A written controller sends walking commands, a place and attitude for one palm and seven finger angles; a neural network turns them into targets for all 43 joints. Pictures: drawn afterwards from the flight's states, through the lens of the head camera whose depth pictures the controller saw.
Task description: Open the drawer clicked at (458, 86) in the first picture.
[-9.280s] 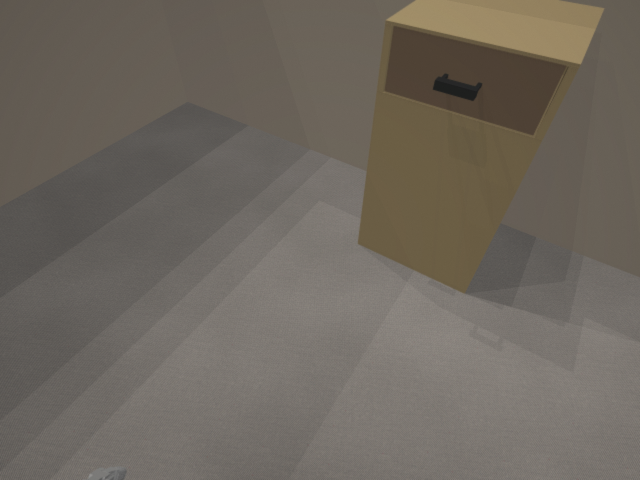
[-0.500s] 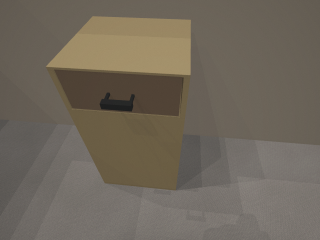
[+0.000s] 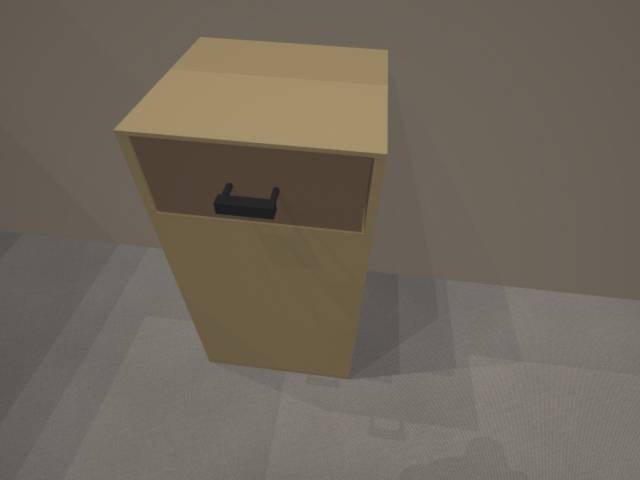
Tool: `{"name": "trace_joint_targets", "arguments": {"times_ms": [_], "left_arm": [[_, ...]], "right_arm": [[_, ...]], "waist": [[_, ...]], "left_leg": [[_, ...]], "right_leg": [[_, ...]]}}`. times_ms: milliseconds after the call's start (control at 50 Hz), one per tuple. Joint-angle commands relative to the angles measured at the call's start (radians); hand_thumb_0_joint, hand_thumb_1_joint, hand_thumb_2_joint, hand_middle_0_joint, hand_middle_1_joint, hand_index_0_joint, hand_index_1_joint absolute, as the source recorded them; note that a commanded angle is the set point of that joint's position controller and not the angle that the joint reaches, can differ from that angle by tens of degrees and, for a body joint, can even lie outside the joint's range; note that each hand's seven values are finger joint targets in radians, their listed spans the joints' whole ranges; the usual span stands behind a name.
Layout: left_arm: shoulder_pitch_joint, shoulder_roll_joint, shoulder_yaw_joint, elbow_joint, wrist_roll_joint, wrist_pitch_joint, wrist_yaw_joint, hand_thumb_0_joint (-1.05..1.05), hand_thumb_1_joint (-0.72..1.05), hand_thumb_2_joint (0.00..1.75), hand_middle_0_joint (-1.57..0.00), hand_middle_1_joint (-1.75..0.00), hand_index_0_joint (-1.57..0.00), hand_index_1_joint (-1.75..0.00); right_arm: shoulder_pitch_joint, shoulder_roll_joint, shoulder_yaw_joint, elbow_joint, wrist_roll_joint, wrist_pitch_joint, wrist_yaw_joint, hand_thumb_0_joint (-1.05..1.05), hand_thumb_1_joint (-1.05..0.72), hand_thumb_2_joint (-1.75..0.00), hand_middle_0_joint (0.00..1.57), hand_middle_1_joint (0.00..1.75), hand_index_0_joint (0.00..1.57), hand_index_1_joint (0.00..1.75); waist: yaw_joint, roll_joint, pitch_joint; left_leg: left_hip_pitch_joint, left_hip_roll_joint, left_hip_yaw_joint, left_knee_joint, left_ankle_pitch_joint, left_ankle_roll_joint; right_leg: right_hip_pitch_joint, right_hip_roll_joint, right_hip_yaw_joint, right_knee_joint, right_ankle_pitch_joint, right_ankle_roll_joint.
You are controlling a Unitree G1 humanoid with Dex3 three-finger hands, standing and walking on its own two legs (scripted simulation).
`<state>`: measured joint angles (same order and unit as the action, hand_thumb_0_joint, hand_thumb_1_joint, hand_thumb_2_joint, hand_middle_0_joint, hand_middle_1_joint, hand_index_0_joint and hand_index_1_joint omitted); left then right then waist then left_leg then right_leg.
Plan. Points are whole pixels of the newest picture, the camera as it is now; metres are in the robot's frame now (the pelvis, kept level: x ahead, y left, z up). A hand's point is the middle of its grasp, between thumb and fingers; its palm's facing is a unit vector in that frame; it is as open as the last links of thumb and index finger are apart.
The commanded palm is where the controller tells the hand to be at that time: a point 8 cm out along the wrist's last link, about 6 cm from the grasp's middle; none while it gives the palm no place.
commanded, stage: come to a stop and stand still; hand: left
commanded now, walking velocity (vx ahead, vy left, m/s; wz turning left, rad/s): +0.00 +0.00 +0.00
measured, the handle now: (248, 198) +0.57 +0.17 +0.01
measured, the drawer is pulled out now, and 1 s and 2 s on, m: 0.00 0.00 0.00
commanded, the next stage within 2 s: look again from close up in 0.22 s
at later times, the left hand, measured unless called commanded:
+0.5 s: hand out of the picture -0.02 +0.18 -0.18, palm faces +0.03 -0.98 -0.20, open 7.3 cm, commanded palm none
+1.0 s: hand out of the picture -0.02 +0.16 -0.17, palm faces +0.03 -0.99 -0.16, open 7.3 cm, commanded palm none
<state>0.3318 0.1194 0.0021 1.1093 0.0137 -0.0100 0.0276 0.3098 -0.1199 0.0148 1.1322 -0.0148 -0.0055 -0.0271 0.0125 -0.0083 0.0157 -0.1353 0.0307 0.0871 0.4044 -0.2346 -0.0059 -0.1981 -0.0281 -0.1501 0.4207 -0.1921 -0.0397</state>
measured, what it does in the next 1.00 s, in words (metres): stands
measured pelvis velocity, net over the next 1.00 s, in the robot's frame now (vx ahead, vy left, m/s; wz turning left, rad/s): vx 0.00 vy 0.02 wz -0.01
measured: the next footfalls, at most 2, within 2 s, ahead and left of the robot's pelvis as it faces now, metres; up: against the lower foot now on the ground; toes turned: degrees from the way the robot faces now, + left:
none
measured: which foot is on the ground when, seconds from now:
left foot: down 0.00-1.00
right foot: down 0.00-1.00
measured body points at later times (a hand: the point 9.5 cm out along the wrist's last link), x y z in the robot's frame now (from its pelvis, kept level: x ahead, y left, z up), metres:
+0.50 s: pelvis -0.01 +0.02 -0.01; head -0.03 +0.00 +0.44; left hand -0.02 +0.23 -0.16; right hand -0.04 -0.18 -0.18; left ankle -0.01 +0.12 -0.74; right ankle +0.03 -0.09 -0.74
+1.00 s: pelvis +0.00 +0.02 +0.00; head +0.01 +0.00 +0.45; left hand -0.02 +0.22 -0.16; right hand -0.03 -0.19 -0.17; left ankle -0.01 +0.12 -0.74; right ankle +0.03 -0.09 -0.74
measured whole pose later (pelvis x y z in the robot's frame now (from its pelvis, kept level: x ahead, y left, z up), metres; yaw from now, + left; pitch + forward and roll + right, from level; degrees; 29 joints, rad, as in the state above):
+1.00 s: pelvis +0.00 +0.02 +0.00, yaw -1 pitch -2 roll +1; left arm 0.33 0.09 -0.01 1.13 0.01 -0.02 0.03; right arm 0.33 -0.13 0.02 1.13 -0.01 -0.02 -0.02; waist 0.00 0.02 0.03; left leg -0.15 0.01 0.10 0.43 -0.25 0.02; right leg -0.23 -0.05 -0.12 0.46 -0.21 -0.02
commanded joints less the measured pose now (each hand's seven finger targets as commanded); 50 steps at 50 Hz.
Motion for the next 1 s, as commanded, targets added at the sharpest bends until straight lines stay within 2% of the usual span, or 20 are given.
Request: {"name": "trace_joint_targets", "arguments": {"times_ms": [0, 60, 200, 220, 240, 260, 280, 300, 340, 380, 440, 520, 580, 600, 680, 860, 960, 980], "left_arm": [[0.074, 0.073, 0.015, -0.022, 0.0, -0.012, 0.007, 0.0, 0.9, 0.9, -0.2, -0.3, -0.2, -0.3], [0.09, 0.06, 0.013, -0.014, -0.001, -0.015, 0.007, 0.0, 0.9, 0.9, -0.2, -0.3, -0.2, -0.3], [0.118, 0.038, 0.011, -0.003, 0.001, -0.016, 0.011, 0.0, 0.9, 0.9, -0.2, -0.3, -0.2, -0.3], [0.157, 0.097, -0.002, 0.029, 0.012, -0.034, 0.045, 0.0, 0.9, 0.9, -0.2, -0.3, -0.2, -0.3], [0.117, 0.138, 0.008, -0.011, 0.006, -0.037, 0.035, 0.0, 0.9, 0.9, -0.2, -0.3, -0.2, -0.3], [0.066, 0.145, 0.017, -0.032, 0.008, -0.039, 0.029, 0.0, 0.9, 0.9, -0.2, -0.3, -0.2, -0.3], [0.041, 0.127, 0.019, -0.045, 0.008, -0.039, 0.028, 0.0, 0.9, 0.9, -0.2, -0.3, -0.2, -0.3], [0.031, 0.12, 0.017, -0.048, 0.007, -0.035, 0.025, 0.0, 0.9, 0.9, -0.2, -0.3, -0.2, -0.3], [0.046, 0.08, 0.011, -0.042, 0.004, -0.026, 0.018, 0.0, 0.9, 0.9, -0.2, -0.3, -0.2, -0.3], [0.065, 0.065, 0.007, -0.036, 0.003, -0.02, 0.014, 0.0, 0.9, 0.9, -0.2, -0.3, -0.2, -0.3], [0.075, 0.061, 0.004, -0.028, 0.003, -0.018, 0.01, 0.0, 0.9, 0.9, -0.2, -0.3, -0.2, -0.3], [0.065, 0.07, 0.004, -0.037, 0.0, -0.018, 0.009, 0.0, 0.9, 0.9, -0.2, -0.3, -0.2, -0.3], [0.058, 0.073, 0.005, -0.039, -0.001, -0.019, 0.01, 0.0, 0.9, 0.9, -0.2, -0.3, -0.2, -0.3], [0.053, 0.077, 0.005, -0.039, -0.002, -0.018, 0.01, 0.0, 0.9, 0.9, -0.2, -0.3, -0.2, -0.3], [0.048, 0.08, 0.006, -0.033, -0.004, -0.024, 0.009, 0.0, 0.9, 0.9, -0.2, -0.3, -0.2, -0.3], [0.048, 0.077, 0.004, -0.008, -0.004, -0.025, 0.007, 0.0, 0.9, 0.9, -0.2, -0.3, -0.2, -0.3], [0.058, 0.068, 0.005, 0.004, -0.003, -0.026, 0.008, 0.0, 0.9, 0.9, -0.2, -0.3, -0.2, -0.3], [0.11, 0.13, 0.002, 0.032, 0.006, -0.032, 0.047, 0.0, 0.9, 0.9, -0.2, -0.3, -0.2, -0.3]], "right_arm": [[0.1, -0.067, -0.006, -0.02, -0.002, -0.009, -0.006, 0.0, -0.9, -0.9, 0.2, 0.3, 0.2, 0.3], [0.113, -0.055, -0.006, -0.016, -0.003, -0.012, -0.006, 0.0, -0.9, -0.9, 0.2, 0.3, 0.2, 0.3], [0.146, -0.034, -0.006, -0.007, -0.001, -0.012, -0.009, 0.0, -0.9, -0.9, 0.2, 0.3, 0.2, 0.3], [-0.028, -0.1, -0.018, -0.079, 0.007, -0.025, 0.009, 0.0, -0.9, -0.9, 0.2, 0.3, 0.2, 0.3], [0.047, -0.039, -0.022, -0.107, 0.003, -0.005, 0.009, 0.0, -0.9, -0.9, 0.2, 0.3, 0.2, 0.3], [0.123, -0.034, -0.022, -0.09, 0.0, -0.004, 0.014, 0.0, -0.9, -0.9, 0.2, 0.3, 0.2, 0.3], [0.17, -0.033, -0.022, -0.084, -0.002, -0.009, 0.015, 0.0, -0.9, -0.9, 0.2, 0.3, 0.2, 0.3], [0.193, -0.029, -0.019, -0.083, -0.004, -0.011, 0.016, 0.0, -0.9, -0.9, 0.2, 0.3, 0.2, 0.3], [0.171, -0.04, -0.019, -0.089, -0.007, -0.017, 0.01, 0.0, -0.9, -0.9, 0.2, 0.3, 0.2, 0.3], [0.148, -0.057, -0.017, -0.104, -0.005, -0.018, 0.006, 0.0, -0.9, -0.9, 0.2, 0.3, 0.2, 0.3], [0.138, -0.072, -0.015, -0.103, -0.006, -0.022, 0.005, 0.0, -0.9, -0.9, 0.2, 0.3, 0.2, 0.3], [0.143, -0.081, -0.01, -0.092, -0.006, -0.021, 0.007, 0.0, -0.9, -0.9, 0.2, 0.3, 0.2, 0.3], [0.138, -0.085, -0.006, -0.082, -0.006, -0.021, 0.007, 0.0, -0.9, -0.9, 0.2, 0.3, 0.2, 0.3], [0.137, -0.083, -0.006, -0.077, -0.006, -0.023, 0.007, 0.0, -0.9, -0.9, 0.2, 0.3, 0.2, 0.3], [0.129, -0.083, -0.003, -0.062, -0.004, -0.025, 0.006, 0.0, -0.9, -0.9, 0.2, 0.3, 0.2, 0.3], [0.109, -0.08, 0.001, -0.033, -0.001, -0.023, 0.001, 0.0, -0.9, -0.9, 0.2, 0.3, 0.2, 0.3], [0.105, -0.078, 0.0, -0.021, 0.0, -0.025, -0.002, 0.0, -0.9, -0.9, 0.2, 0.3, 0.2, 0.3], [-0.027, -0.13, -0.019, -0.092, 0.013, -0.03, 0.01, 0.0, -0.9, -0.9, 0.2, 0.3, 0.2, 0.3]], "waist": [[-0.005, 0.017, 0.086], [-0.004, 0.002, 0.08], [-0.001, 0.01, 0.109], [0.049, 0.053, 0.165], [-0.024, 0.054, 0.058], [-0.053, -0.002, -0.005], [-0.066, 0.011, -0.027], [-0.065, 0.027, -0.02], [-0.042, 0.086, 0.06], [-0.02, 0.05, 0.11], [-0.006, 0.031, 0.127], [-0.007, -0.004, 0.13], [-0.009, 0.005, 0.116], [-0.009, 0.027, 0.109], [-0.011, -0.012, 0.077], [-0.014, 0.022, 0.078], [-0.013, 0.016, 0.065], [0.035, -0.158, 0.107]], "left_leg": [[-0.129, 0.068, -0.08, -0.106, -0.056, 0.027], [-0.139, 0.065, -0.08, -0.102, -0.055, 0.029], [-0.166, 0.066, -0.084, -0.104, -0.079, 0.03], [-0.215, 0.079, -0.025, 0.093, -0.05, -0.009], [-0.148, 0.028, -0.048, 0.139, -0.141, -0.003], [-0.092, 0.025, -0.041, 0.15, -0.119, 0.008], [-0.06, 0.024, -0.046, 0.126, -0.073, 0.016], [-0.058, 0.034, -0.052, 0.095, -0.077, 0.025], [-0.171, 0.066, -0.105, -0.005, -0.12, 0.043], [-0.269, 0.081, -0.139, -0.072, -0.19, 0.053], [-0.292, 0.079, -0.146, -0.111, -0.204, 0.056], [-0.262, 0.071, -0.136, -0.114, -0.17, 0.054], [-0.232, 0.071, -0.126, -0.114, -0.132, 0.052], [-0.226, 0.071, -0.129, -0.119, -0.119, 0.051], [-0.17, 0.067, -0.101, -0.093, -0.036, 0.046], [-0.127, 0.071, -0.091, -0.092, -0.001, 0.04], [-0.108, 0.074, -0.084, -0.086, 0.026, 0.037], [-0.197, 0.099, -0.054, 0.088, 0.015, 0.008]], "right_leg": [[0.006, -0.093, 0.154, -0.122, -0.077, -0.002], [0.011, -0.094, 0.151, -0.118, -0.074, -0.003], [-0.008, -0.087, 0.145, -0.106, -0.084, -0.005], [-0.071, -0.142, 0.188, -0.068, 0.172, 0.009], [-0.104, -0.195, 0.265, -0.15, -0.143, -0.029], [-0.152, -0.191, 0.257, -0.151, -0.318, -0.05], [-0.178, -0.176, 0.228, -0.117, -0.304, -0.052], [-0.187, -0.15, 0.186, -0.083, -0.295, -0.044], [-0.153, -0.095, 0.156, -0.032, -0.24, -0.022], [-0.083, -0.073, 0.142, -0.01, -0.183, -0.013], [-0.04, -0.071, 0.135, 0.001, -0.13, -0.009], [-0.036, -0.078, 0.141, -0.017, -0.116, -0.005], [-0.027, -0.084, 0.142, -0.022, -0.084, -0.005], [-0.017, -0.084, 0.139, -0.017, -0.068, -0.005], [0.0, -0.097, 0.147, -0.031, -0.02, -0.005], [-0.002, -0.099, 0.15, -0.049, 0.001, -0.006], [0.013, -0.1, 0.146, -0.051, 0.036, -0.005], [-0.012, -0.137, 0.18, -0.025, 0.315, 0.015]]}}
